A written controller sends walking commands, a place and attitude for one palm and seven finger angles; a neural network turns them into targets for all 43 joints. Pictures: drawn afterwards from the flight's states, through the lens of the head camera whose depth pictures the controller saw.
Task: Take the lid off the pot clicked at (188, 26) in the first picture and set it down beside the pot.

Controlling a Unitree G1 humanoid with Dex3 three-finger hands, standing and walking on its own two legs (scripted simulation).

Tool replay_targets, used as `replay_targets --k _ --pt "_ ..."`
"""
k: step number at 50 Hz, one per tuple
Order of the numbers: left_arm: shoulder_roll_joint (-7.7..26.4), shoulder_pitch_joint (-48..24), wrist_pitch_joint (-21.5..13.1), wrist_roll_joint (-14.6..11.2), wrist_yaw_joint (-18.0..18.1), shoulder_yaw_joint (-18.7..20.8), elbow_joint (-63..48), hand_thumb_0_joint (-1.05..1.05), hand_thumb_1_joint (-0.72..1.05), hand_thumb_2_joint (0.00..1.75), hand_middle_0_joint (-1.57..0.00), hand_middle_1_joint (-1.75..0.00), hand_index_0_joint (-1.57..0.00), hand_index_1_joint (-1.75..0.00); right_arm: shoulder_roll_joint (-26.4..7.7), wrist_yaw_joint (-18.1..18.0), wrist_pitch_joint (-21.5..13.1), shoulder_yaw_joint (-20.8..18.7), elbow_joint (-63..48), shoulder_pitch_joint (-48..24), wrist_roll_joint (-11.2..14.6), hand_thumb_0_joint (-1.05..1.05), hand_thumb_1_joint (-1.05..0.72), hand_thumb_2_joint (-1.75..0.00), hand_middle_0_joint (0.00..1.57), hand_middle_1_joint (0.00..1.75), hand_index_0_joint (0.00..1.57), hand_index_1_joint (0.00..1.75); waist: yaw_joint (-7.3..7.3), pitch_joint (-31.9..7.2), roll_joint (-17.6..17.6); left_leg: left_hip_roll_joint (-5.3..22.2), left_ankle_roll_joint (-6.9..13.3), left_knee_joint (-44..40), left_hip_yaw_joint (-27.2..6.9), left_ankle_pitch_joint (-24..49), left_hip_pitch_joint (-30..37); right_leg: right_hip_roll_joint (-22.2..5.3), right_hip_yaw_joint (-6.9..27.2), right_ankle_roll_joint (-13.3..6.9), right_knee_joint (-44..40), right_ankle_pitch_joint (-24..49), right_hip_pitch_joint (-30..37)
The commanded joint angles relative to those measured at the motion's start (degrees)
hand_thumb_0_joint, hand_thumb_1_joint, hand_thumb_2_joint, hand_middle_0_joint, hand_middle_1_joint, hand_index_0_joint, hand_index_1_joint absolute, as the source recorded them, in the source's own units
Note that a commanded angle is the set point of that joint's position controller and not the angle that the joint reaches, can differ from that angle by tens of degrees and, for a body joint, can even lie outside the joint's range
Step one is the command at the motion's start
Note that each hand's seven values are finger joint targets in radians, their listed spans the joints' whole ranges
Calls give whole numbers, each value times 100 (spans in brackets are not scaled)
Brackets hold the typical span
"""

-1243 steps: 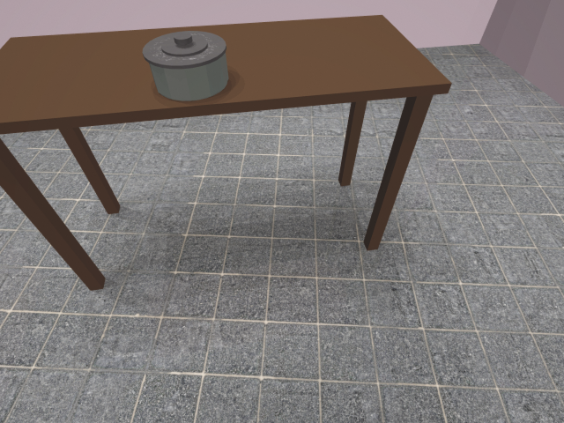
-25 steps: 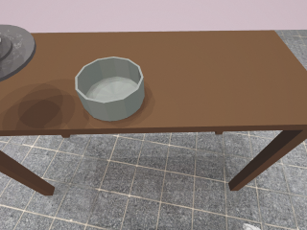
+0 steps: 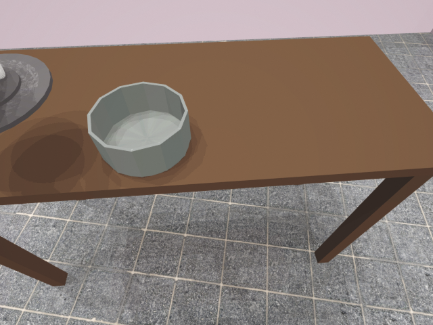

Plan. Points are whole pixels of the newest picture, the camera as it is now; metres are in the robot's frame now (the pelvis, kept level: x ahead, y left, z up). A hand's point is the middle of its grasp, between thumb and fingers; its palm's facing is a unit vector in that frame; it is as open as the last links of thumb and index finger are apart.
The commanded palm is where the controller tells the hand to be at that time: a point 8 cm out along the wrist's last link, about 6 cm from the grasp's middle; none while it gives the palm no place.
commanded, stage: lower the lid onto the table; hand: left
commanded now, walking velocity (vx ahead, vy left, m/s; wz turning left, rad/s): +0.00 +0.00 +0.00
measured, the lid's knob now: out of the picture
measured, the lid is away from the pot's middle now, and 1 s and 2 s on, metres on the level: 0.23 0.24 0.24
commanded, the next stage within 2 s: none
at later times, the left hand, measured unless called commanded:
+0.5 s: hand out of the picture +0.43 +0.36 +0.19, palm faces -0.35 -0.26 -0.90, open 6.9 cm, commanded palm +0.45 +0.38 +0.28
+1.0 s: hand out of the picture +0.43 +0.36 +0.17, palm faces -0.38 -0.24 -0.89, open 6.9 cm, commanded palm +0.45 +0.37 +0.24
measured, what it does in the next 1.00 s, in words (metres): stands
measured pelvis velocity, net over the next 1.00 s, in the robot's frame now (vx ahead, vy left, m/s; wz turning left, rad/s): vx -0.01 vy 0.01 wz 0.00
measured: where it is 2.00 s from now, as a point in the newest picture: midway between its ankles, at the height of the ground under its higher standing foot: outside the picture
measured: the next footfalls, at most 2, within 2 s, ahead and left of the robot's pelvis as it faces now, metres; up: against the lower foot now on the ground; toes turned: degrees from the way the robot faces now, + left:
none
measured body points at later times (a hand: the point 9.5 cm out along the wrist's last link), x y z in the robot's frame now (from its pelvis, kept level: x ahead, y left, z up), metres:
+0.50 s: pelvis +0.00 +0.00 +0.00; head +0.05 +0.00 +0.44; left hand +0.44 +0.37 +0.25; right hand +0.06 -0.28 -0.12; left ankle +0.05 +0.11 -0.74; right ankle -0.07 -0.14 -0.74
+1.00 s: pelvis -0.01 +0.01 -0.01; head +0.05 +0.02 +0.44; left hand +0.45 +0.37 +0.22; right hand +0.04 -0.27 -0.13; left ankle +0.05 +0.11 -0.74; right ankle -0.07 -0.14 -0.74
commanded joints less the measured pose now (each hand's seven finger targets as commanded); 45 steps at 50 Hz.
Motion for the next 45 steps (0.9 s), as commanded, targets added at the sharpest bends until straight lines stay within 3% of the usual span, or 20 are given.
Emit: replay_targets --k 1,2,4,6,7,8,12,13,15,17,18,19,23,25,28,32,35,41,43,45 --pt "1957 -3072 -54 116 377 396 -1556 0 67 102 -77 -114 -86 -109 -931 -36 -132 -381 -609 116 -34 0 -90 -90 20 30 20 30 64 -2660 762 -222 368 242 14 2212 2668 350 -280 -289 -178 2061 -444" --pt "1793 -2689 -87 35 336 282 -1347 0 67 102 -77 -114 -86 -109 -938 -42 -179 -346 -606 136 -9 0 -90 -90 20 30 20 30 75 -2502 651 -207 361 295 75 2416 2595 344 -305 -311 -152 2270 -435" --pt "1870 -2808 -94 61 346 270 -1184 0 67 102 -77 -114 -86 -109 -956 -32 -76 -336 -566 106 7 0 -90 -90 20 30 20 30 38 -2286 474 -222 354 180 77 1801 2332 337 -295 -274 -192 1984 -458" --pt "1921 -3054 -114 46 368 287 -1450 0 67 102 -77 -114 -86 -109 -963 -51 -71 -366 -575 139 -5 0 -90 -90 20 30 20 30 19 -2485 562 -223 377 171 61 1651 2470 333 -273 -274 -206 1923 -458" --pt "1836 -3065 -155 -36 357 197 -1718 0 67 102 -77 -114 -86 -109 -969 -62 -126 -336 -598 53 10 0 -90 -90 20 30 20 30 52 -2643 813 -179 365 248 83 2093 2655 319 -283 -313 -144 2122 -465" --pt "2111 -3234 -161 48 406 426 -1880 0 67 102 -77 -114 -86 -109 -964 -45 -106 -366 -590 152 -29 0 -90 -90 20 30 20 30 60 -2870 802 -201 378 252 28 2094 2744 340 -251 -268 -141 2063 -391" --pt "1579 -2729 -196 -87 346 65 -1398 0 67 102 -77 -114 -86 -109 -939 -71 -155 -345 -568 111 22 0 -90 -90 20 30 20 30 7 -2440 725 -194 369 301 72 2043 2570 347 -315 -304 -125 2066 -598" --pt "1884 -2841 -193 -6 389 292 -1418 0 67 102 -77 -114 -86 -109 -969 -65 -108 -356 -523 170 -11 0 -90 -90 20 30 20 30 5 -2516 591 -191 358 248 45 1741 2520 343 -291 -259 -133 1877 -555" --pt "1836 -2774 -225 -6 381 182 -1079 0 67 102 -77 -114 -86 -109 -971 -90 -97 -317 -509 141 8 0 -90 -90 20 30 20 30 -30 -2169 480 -241 364 197 81 1307 2195 342 -294 -275 -163 1819 -589" --pt "1697 -2760 -290 -79 366 26 -1122 0 67 102 -77 -114 -86 -109 -968 -120 -161 -291 -512 110 22 0 -90 -90 20 30 20 30 -22 -2250 546 -225 373 248 114 1434 2282 338 -299 -302 -125 1908 -585" --pt "2022 -3139 -309 -21 417 235 -1505 0 67 102 -77 -114 -86 -109 -1009 -115 -123 -312 -469 180 3 0 -90 -90 20 30 20 30 -4 -2563 667 -193 365 219 68 1463 2460 335 -256 -261 -126 1862 -531" --pt "1951 -3213 -328 7 430 195 -1495 0 67 102 -77 -114 -86 -109 -978 -140 -152 -337 -481 155 -5 0 -90 -90 20 30 20 30 -41 -2650 868 -209 386 280 55 1582 2554 347 -259 -280 -93 1903 -615" --pt "2090 -2891 -405 2 444 311 -1146 0 67 102 -77 -114 -86 -109 -1001 -156 -175 -318 -420 257 -11 0 -90 -90 20 30 20 30 -48 -2546 609 -210 365 319 91 1479 2328 353 -268 -247 -55 1924 -578" --pt "1845 -2885 -409 -22 436 90 -952 0 67 102 -77 -114 -86 -109 -998 -162 -172 -323 -387 283 2 0 -90 -90 20 30 20 30 -96 -2336 646 -218 365 305 76 1260 2225 362 -287 -261 -66 1831 -731" --pt "2075 -3238 -492 -33 495 272 -1644 0 67 102 -77 -114 -86 -109 -1014 -169 -205 -353 -425 311 -16 0 -90 -90 20 30 20 30 -44 -2926 1059 -150 367 393 0 1806 2727 373 -278 -265 19 1872 -766" --pt "1854 -2611 -549 -98 472 274 -1348 0 67 102 -77 -114 -86 -109 -994 -169 -257 -360 -462 346 6 0 -90 -90 20 30 20 30 -24 -2777 1040 -130 347 521 -61 2279 2752 416 -368 -314 117 1924 -1001" --pt "1754 -2685 -516 -79 506 253 -1318 0 67 102 -77 -114 -86 -109 -992 -125 -173 -415 -436 397 -21 0 -90 -90 20 30 20 30 -66 -2690 897 -156 352 501 -131 1921 2663 430 -374 -294 97 1712 -1135" --pt "2135 -2508 -597 -13 573 547 -1064 0 67 102 -77 -114 -86 -109 -1024 -125 -95 -403 -489 428 -18 0 -90 -90 20 30 20 30 -44 -2602 612 -216 345 481 -57 1369 2225 414 -346 -294 144 1642 -992" --pt "2207 -2748 -645 -29 604 543 -1360 0 67 102 -77 -114 -86 -109 -1033 -126 -83 -388 -503 386 -9 0 -90 -90 20 30 20 30 -47 -2803 851 -183 327 514 -65 1548 2368 402 -330 -287 184 1633 -1011" --pt "1855 -2714 -643 -50 596 286 -1167 0 67 102 -77 -114 -86 -109 -1011 -143 -97 -403 -470 462 -10 0 -90 -90 20 30 20 30 -108 -2570 846 -160 331 506 -136 1378 2416 434 -378 -301 157 1461 -1283"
